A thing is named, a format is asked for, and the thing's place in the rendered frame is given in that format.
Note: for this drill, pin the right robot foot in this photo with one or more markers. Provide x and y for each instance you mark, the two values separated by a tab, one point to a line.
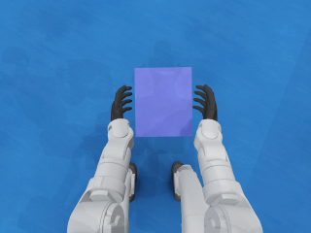
176	165

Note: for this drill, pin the robot right forearm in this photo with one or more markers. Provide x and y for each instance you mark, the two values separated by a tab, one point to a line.
220	185

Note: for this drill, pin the carton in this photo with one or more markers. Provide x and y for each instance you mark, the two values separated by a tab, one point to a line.
163	102

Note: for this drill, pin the left robot hand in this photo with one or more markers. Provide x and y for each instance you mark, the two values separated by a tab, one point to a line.
117	110

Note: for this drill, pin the robot right upper arm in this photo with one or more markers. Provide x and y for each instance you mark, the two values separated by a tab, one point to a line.
222	218

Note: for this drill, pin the right robot hand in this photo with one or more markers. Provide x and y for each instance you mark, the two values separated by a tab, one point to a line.
209	110

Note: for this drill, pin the right robot shin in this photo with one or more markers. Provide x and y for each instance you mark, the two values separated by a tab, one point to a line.
185	167

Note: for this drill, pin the robot left upper arm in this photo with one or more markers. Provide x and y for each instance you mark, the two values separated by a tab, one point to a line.
97	217

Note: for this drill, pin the robot left forearm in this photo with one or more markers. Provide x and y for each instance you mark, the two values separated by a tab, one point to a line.
108	183

